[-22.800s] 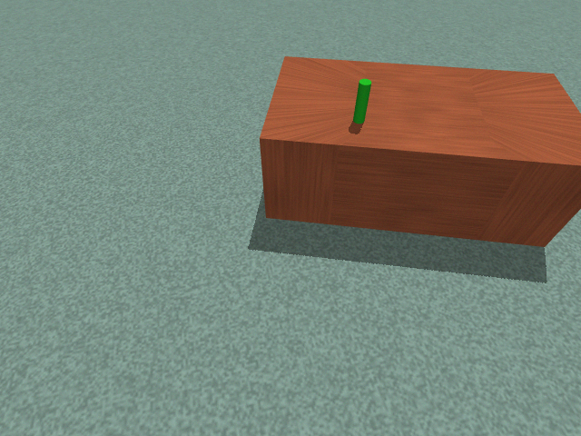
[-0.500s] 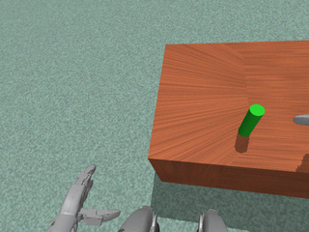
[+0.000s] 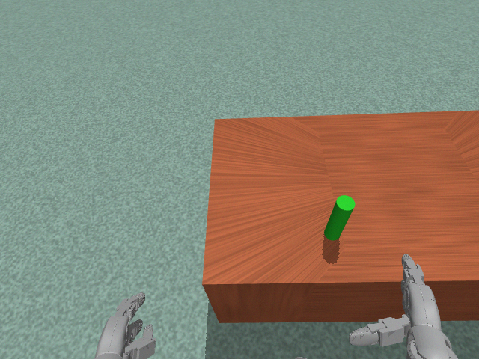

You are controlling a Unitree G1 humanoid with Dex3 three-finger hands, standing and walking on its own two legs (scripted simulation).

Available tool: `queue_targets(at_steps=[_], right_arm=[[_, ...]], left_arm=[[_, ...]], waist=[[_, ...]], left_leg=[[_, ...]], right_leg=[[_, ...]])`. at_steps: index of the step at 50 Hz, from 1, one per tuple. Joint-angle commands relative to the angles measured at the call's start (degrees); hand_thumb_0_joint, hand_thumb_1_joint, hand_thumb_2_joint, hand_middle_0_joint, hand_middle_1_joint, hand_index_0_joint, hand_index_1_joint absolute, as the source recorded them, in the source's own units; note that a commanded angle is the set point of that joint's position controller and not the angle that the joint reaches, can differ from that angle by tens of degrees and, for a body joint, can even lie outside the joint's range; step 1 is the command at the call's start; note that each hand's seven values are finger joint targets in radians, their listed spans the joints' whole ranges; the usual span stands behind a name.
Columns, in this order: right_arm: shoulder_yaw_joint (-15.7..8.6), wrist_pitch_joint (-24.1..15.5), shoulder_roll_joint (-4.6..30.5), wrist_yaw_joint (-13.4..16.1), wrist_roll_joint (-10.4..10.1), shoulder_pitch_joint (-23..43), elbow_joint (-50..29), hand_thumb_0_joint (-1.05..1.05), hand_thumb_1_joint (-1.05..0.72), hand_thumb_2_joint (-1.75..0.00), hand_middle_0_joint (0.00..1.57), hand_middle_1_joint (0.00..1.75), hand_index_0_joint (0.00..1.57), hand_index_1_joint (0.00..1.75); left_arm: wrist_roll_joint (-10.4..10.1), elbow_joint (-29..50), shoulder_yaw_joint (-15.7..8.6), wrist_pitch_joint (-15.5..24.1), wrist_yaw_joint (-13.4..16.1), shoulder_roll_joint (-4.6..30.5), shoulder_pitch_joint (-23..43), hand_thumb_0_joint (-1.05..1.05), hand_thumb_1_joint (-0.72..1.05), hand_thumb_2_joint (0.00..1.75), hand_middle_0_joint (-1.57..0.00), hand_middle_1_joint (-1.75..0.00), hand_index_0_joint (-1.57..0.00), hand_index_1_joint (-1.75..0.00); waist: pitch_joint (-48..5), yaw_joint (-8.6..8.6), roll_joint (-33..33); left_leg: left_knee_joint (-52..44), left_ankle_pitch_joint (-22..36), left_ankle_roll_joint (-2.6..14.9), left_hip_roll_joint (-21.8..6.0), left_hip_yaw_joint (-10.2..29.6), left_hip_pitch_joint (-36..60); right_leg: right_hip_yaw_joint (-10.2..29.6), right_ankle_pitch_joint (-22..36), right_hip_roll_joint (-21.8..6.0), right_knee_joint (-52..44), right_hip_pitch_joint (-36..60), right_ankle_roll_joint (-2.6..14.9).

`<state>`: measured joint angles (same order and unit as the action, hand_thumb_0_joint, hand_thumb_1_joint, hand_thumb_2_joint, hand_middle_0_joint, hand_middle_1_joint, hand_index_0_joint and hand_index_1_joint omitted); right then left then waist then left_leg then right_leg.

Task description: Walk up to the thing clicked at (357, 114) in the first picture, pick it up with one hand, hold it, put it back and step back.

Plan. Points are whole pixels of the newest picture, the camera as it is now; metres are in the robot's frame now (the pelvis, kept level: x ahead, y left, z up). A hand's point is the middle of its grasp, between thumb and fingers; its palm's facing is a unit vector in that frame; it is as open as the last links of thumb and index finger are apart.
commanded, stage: home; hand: right
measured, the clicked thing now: (338, 219) +0.48 -0.21 -0.21
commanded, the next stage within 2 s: none
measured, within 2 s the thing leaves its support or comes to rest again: neither
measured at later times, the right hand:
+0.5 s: hand out of the picture +0.14 -0.15 -0.07, palm faces +0.14 +0.95 -0.27, open 17.4 cm
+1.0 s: hand out of the picture +0.06 -0.22 -0.10, palm faces +0.01 +0.91 -0.41, open 17.4 cm
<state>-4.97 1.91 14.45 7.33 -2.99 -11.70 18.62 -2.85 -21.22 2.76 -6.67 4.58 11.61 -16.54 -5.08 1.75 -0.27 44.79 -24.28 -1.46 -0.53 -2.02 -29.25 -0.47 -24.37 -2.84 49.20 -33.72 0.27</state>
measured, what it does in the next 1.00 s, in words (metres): stands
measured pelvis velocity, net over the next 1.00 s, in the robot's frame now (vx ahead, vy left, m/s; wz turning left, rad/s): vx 0.00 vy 0.03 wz -0.03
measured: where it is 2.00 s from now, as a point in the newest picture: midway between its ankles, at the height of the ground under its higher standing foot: outside the picture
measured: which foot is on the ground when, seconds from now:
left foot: down 0.00-1.00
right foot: down 0.00-1.00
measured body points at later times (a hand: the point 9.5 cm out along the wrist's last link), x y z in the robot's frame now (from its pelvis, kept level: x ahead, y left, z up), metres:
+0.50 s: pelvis -0.03 +0.03 -0.01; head -0.01 +0.04 +0.44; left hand +0.14 +0.28 -0.08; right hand +0.13 -0.20 -0.05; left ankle -0.02 +0.14 -0.70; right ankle +0.00 -0.11 -0.70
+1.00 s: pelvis +0.00 +0.03 +0.03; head +0.00 +0.06 +0.48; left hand +0.07 +0.31 -0.12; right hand +0.06 -0.27 -0.08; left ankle -0.02 +0.14 -0.70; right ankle +0.00 -0.11 -0.70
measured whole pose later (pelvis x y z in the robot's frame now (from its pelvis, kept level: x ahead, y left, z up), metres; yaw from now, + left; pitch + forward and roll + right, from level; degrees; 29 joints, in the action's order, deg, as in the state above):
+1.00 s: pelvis +0.00 +0.03 +0.03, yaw -2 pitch -2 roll -1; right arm 0.0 0.0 17.7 1.9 1.5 -13.6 55.2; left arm 1.7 -57.0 -0.2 -2.2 0.8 18.2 -11.9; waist 1.1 0.2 -3.4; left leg 29.1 -18.1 0.4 -1.2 -3.0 -9.4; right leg -0.1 -14.6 -1.6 27.6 -11.5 -1.9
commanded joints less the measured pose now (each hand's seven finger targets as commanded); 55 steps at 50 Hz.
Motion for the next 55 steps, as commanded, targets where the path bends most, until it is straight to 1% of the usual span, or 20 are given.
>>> queue_targets(at_steps=[1, 2, 4, 7, 10, 14, 16, 18, 26, 27, 29, 33, 36, 40, 41, 45, 48, 50, 53, 55], right_arm=[[1.64, -1.04, 3.58, 0.42, 0.37, -3.62, -15.19, 0.0, 0.55, -0.06, 0.05, 0.05, 0.05, 0.05], [0.0, -0.91, 5.85, 0.66, 0.74, -4.14, -18.24, 0.0, 0.55, -0.06, 0.05, 0.05, 0.05, 0.05], [2.67, 0.18, 3.53, 0.37, 0.76, -7.65, -18.17, 0.0, 0.55, -0.05, 0.05, 0.05, 0.05, 0.05], [0.79, 0.37, 5.59, 0.9, 0.78, -5.11, -21.87, 0.0, 0.54, -0.06, 0.05, 0.06, 0.05, 0.06], [2.13, 1.15, 3.56, 0.99, 1.16, -6.5, -21.5, 0.0, 0.56, -0.05, 0.05, 0.05, 0.05, 0.05], [1.62, 1.73, 4.46, 1.29, 1.57, -6.2, -22.43, 0.0, 0.54, -0.06, 0.05, 0.05, 0.05, 0.05], [3.74, 2.52, 1.62, 1.1, 1.57, -10.32, -19.06, 0.0, 0.56, -0.05, 0.05, 0.05, 0.05, 0.05], [2.28, 2.69, 3.09, 1.16, 1.66, -10.95, -20.73, 0.0, 0.54, -0.06, 0.05, 0.05, 0.05, 0.05], [1.89, 2.87, 3.76, 0.99, 1.65, -10.95, -22.29, 0.0, 0.55, -0.06, 0.05, 0.05, 0.05, 0.05], [-0.1, -0.13, 14.19, -1.86, 8.81, -3.86, -2.19, 0.0, 0.59, -0.03, 0.05, 0.05, 0.05, 0.05], [-0.3, -2.3, 13.76, -4.02, 8.8, -5.63, 1.93, 0.0, 0.58, -0.04, 0.05, 0.05, 0.05, 0.05], [1.36, -3.58, 11.9, -5.67, 6.17, -2.63, 9.56, 0.0, 0.58, -0.03, 0.05, 0.05, 0.05, 0.05], [1.72, -3.84, 12.4, -5.67, 5.86, -1.31, 15.99, 0.0, 0.57, -0.04, 0.05, 0.05, 0.05, 0.05], [1.93, -3.87, 12.77, -5.53, 5.42, -0.42, 23.05, 0.0, 0.55, -0.05, 0.05, 0.05, 0.05, 0.05], [1.73, -3.91, 13.54, -5.41, 5.34, -0.76, 24.49, 0.0, 0.55, -0.05, 0.05, 0.05, 0.05, 0.05], [2.01, -3.75, 14.45, -4.96, 4.87, -0.45, 30.13, 0.0, 0.56, -0.05, 0.05, 0.05, 0.05, 0.05], [2.25, -3.69, 14.82, -4.68, 4.42, 0.14, 33.46, 0.0, 0.53, -0.07, 0.05, 0.06, 0.05, 0.06], [2.38, -3.52, 15.28, -4.49, 4.16, 0.19, 35.3, 0.0, 0.53, -0.06, 0.05, 0.06, 0.05, 0.06], [2.55, -3.1, 15.36, -4.36, 4.35, 2.26, 37.11, 0.0, 0.52, -0.07, 0.06, 0.06, 0.06, 0.06], [2.55, -3.12, 16.15, -4.37, 4.34, 2.67, 38.22, 0.0, 0.51, -0.08, 0.06, 0.06, 0.06, 0.06]], left_arm=[[0.11, 3.47, -4.39, 3.71, 1.88, 7.71, 2.34, 0.0, 0.89, 0.9, -0.2, -0.3, -0.2, -0.3], [0.29, 3.37, -4.81, 3.95, 2.17, 8.04, 2.74, 0.0, 0.89, 0.9, -0.2, -0.29, -0.2, -0.3], [0.27, 3.28, -4.3, 4.73, 2.51, 7.52, 4.06, 0.0, 0.88, 0.89, -0.2, -0.29, -0.2, -0.29], [0.36, 3.12, -4.18, 6.16, 3.51, 7.3, 4.81, 0.0, 0.89, 0.89, -0.2, -0.29, -0.2, -0.3], [0.76, 2.64, -3.98, 7.93, 4.02, 6.78, 5.04, 0.0, 0.88, 0.89, -0.2, -0.29, -0.2, -0.3], [1.16, 2.24, -4.29, 10.02, 4.44, 7.03, 5.43, 0.0, 0.86, 0.88, -0.2, -0.29, -0.2, -0.29], [1.31, 1.91, -3.98, 10.94, 4.28, 6.67, 5.66, 0.0, 0.88, 0.89, -0.2, -0.29, -0.2, -0.3], [1.29, 1.84, -4.24, 11.69, 4.09, 7.01, 6.07, 0.0, 0.89, 0.9, -0.2, -0.3, -0.2, -0.3], [1.52, 1.66, -4.24, 13.17, 3.78, 7.09, 6.39, 0.0, 0.9, 0.9, -0.2, -0.3, -0.2, -0.3], [9.8, -9.5, -5.69, 10.58, 1.03, 13.91, 9.45, 0.0, 0.9, 0.9, -0.2, -0.3, -0.2, -0.3], [8.99, -10.77, -6.43, 8.87, -0.8, 13.85, 7.54, 0.0, 0.9, 0.9, -0.2, -0.3, -0.2, -0.3], [6.24, -14.01, -5.81, 8.3, -2.79, 14.34, 8.68, 0.0, 0.9, 0.9, -0.2, -0.3, -0.2, -0.3], [5.66, -18.12, -5.15, 7.64, -3.37, 13.18, 8.64, 0.0, 0.9, 0.9, -0.2, -0.3, -0.2, -0.3], [5.36, -23.48, -5.01, 7.28, -3.41, 13.76, 7.99, 0.0, 0.9, 0.9, -0.2, -0.3, -0.2, -0.3], [5.25, -24.54, -5.12, 7.36, -3.33, 14.22, 7.86, 0.0, 0.9, 0.9, -0.2, -0.3, -0.2, -0.3], [4.52, -29.02, -4.81, 6.64, -3.15, 14.47, 7.66, 0.0, 0.9, 0.9, -0.2, -0.3, -0.2, -0.3], [4.46, -31.62, -4.54, 6.45, -2.95, 14.68, 7.33, 0.0, 0.9, 0.9, -0.2, -0.3, -0.2, -0.3], [4.4, -32.97, -4.46, 6.28, -2.8, 15.03, 7.9, 0.0, 0.9, 0.9, -0.2, -0.3, -0.2, -0.3], [4.63, -34.85, -4.6, 6.13, -2.7, 16.39, 8.84, 0.0, 0.9, 0.9, -0.2, -0.3, -0.2, -0.3], [4.58, -35.7, -4.55, 6.26, -2.71, 16.6, 8.83, 0.0, 0.9, 0.9, -0.2, -0.3, -0.2, -0.3]], waist=[[-8.94, 0.42, -2.43], [-9.61, 0.06, -2.83], [-7.78, 0.61, -0.61], [-6.41, 0.44, 1.16], [-5.86, 0.57, 1.4], [-4.48, -0.25, 1.15], [-2.9, -0.35, 1.75], [-3.37, -1.15, 0.81], [-2.12, -1.2, 1.22], [0.22, -2.04, -2.23], [-0.88, -1.16, -2.04], [0.78, -0.96, -0.69], [0.92, -0.95, -0.07], [3.33, -1.26, -1.01], [1.65, -1.52, -0.73], [2.41, -1.51, 0.78], [0.83, -1.43, 0.86], [1.15, -1.61, 1.2], [4.89, -1.48, -0.23], [4.01, -1.28, 0.01]], left_leg=[[-3.88, 19.19, 2.1, 2.34, -2.44, 2.73], [-3.66, 19.36, 1.98, 2.17, -2.41, 3.17], [-3.7, 19.17, 1.55, 1.98, -1.98, 2.32], [-4.87, 15.26, 0.85, 1.1, -0.44, 1.85], [-5.52, 11.04, 0.91, 0.75, 0.19, 0.92], [-7.3, 5.34, 0.81, -0.22, 1.54, 0.66], [-7.62, 4.19, 0.84, -0.32, 1.5, -0.17], [-7.46, 4.47, 0.95, -0.34, 1.3, 0.3], [-7.65, 1.89, 0.96, -0.32, 1.7, -1.19], [-8.91, 1.87, 2.74, -2.46, 6.48, 3.67], [-10.24, 3.28, 4.12, -3.3, 6.88, 3.9], [-12.48, 5.82, 3.32, -3.56, 6.01, 5.76], [-15.56, 6.81, 3.16, -4.34, 6.13, 8.91], [-17.5, 13.73, 2.71, -4.36, 5.23, 12.84], [-16.79, 18.22, 2.72, -4.49, 4.9, 15.1], [-20.43, 23.46, 2.24, -5.44, 5.04, 18.04], [-20.83, 31.15, 1.8, -5.71, 4.3, 21.78], [-22.1, 31.66, 1.62, -5.99, 4.43, 21.33], [-24.55, 24.28, 1.66, -5.77, 4.44, 20.03], [-24.89, 25.11, 1.66, -5.89, 4.5, 20.34]], right_leg=[[-0.15, 20.87, 0.74, -7.01, 10.52, -0.15], [-0.11, 21.0, 0.82, -6.8, 10.9, -0.12], [-0.21, 19.75, 0.99, -6.29, 10.14, 0.29], [-0.77, 13.25, 1.6, -5.79, 8.25, 1.05], [-0.68, 9.74, 1.72, -5.75, 7.75, 1.14], [-1.19, 5.6, 2.28, -5.9, 6.16, 0.85], [-1.29, 5.29, 2.32, -5.9, 5.65, 0.83], [-1.49, 5.68, 2.5, -5.78, 5.84, 0.65], [-1.52, 4.04, 2.38, -5.81, 4.86, 0.51], [4.07, 7.97, -1.33, -9.13, 10.85, 0.76], [3.96, 6.27, -0.73, -9.89, 12.61, 1.35], [4.6, 7.67, -1.33, -14.78, 15.37, 0.96], [4.29, 8.56, -0.99, -16.92, 16.98, 0.29], [4.92, 13.9, -1.61, -21.44, 19.18, 0.39], [5.22, 18.6, -2.13, -21.84, 21.23, 0.52], [4.84, 21.56, -2.04, -23.89, 24.27, 0.24], [4.53, 28.27, -2.34, -24.58, 26.91, 0.28], [4.28, 28.21, -2.42, -25.29, 29.12, 0.06], [4.47, 23.14, -2.54, -28.18, 27.92, -0.29], [4.55, 24.5, -3.02, -28.85, 29.74, -0.23]])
